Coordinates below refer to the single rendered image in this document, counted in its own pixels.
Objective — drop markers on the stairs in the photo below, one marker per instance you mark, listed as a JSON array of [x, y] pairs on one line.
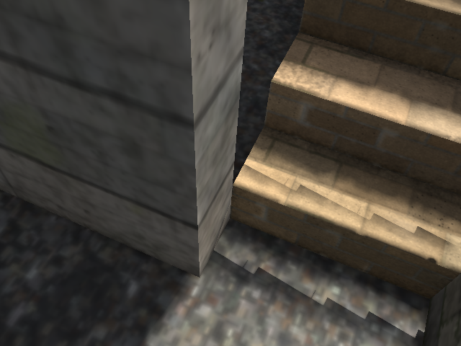
[[359, 159]]

